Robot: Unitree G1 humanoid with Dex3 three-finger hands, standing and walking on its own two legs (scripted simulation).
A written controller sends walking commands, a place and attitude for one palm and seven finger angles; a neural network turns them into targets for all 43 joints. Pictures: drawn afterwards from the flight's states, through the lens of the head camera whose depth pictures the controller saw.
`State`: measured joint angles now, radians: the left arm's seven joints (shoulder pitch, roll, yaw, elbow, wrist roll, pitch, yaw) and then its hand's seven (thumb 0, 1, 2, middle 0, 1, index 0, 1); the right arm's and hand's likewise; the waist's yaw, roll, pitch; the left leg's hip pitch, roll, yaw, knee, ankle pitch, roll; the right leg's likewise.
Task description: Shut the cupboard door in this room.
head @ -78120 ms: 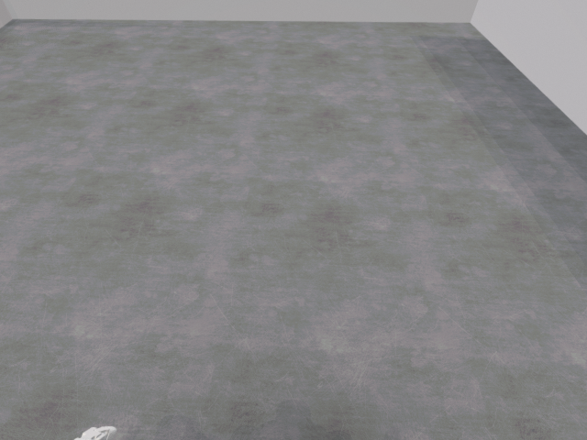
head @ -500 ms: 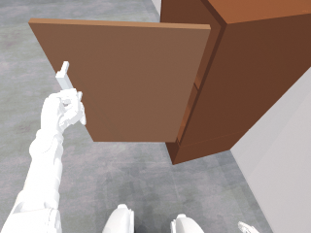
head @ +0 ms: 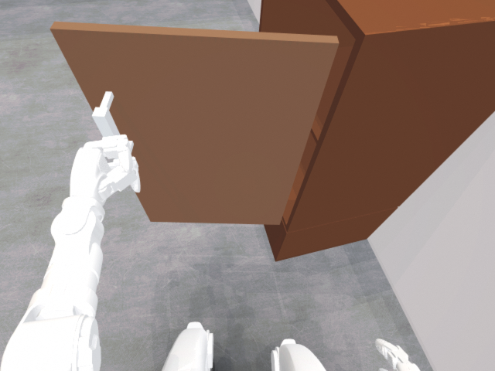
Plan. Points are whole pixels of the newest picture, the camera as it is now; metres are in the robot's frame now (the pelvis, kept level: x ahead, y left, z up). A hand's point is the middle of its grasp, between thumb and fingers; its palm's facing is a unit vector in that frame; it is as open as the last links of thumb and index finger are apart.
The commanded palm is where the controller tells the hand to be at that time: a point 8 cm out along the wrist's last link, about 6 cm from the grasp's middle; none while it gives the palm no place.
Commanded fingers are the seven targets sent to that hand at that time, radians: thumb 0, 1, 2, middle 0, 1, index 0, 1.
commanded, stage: push the door shut along its arc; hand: left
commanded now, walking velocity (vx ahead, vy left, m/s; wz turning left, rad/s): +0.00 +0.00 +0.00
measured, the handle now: (117, 132) +0.50 +0.24 +0.05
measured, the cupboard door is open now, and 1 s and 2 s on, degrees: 75 57 47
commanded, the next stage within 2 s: pull the fist back off the door in 1.72 s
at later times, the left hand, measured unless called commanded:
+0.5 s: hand (136, 143) +0.47 +0.20 +0.06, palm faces -0.14 -0.99 -0.02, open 3.1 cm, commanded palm +0.48 +0.23 +0.06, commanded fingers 0.00 0.90 0.90 -1.30 -1.50 -1.30 -1.50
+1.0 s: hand (165, 116) +0.54 +0.16 +0.06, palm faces -0.27 -0.96 -0.02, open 3.1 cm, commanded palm +0.55 +0.18 +0.06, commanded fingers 0.00 0.90 0.90 -1.30 -1.50 -1.30 -1.50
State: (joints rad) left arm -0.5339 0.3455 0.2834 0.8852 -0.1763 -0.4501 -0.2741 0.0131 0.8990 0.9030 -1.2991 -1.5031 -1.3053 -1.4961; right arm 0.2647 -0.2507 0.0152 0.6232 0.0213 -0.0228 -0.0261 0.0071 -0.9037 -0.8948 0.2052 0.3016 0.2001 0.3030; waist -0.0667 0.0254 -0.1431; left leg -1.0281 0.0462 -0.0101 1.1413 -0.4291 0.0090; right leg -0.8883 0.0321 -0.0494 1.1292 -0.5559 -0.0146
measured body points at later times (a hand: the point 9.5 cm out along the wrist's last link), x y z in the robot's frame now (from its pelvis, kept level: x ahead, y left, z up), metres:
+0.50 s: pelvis -0.01 +0.01 -0.02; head +0.11 +0.03 +0.41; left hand +0.48 +0.25 +0.06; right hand +0.03 -0.27 -0.13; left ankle +0.06 +0.11 -0.65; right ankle -0.01 -0.12 -0.65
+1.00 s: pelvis -0.01 +0.02 -0.04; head +0.15 +0.05 +0.38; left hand +0.55 +0.21 +0.06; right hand -0.01 -0.25 -0.14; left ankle +0.06 +0.11 -0.65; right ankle -0.01 -0.12 -0.65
